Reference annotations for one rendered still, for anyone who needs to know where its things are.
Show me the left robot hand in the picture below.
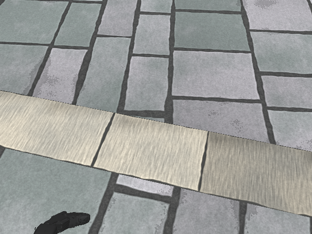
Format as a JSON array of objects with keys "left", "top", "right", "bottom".
[{"left": 33, "top": 211, "right": 91, "bottom": 234}]

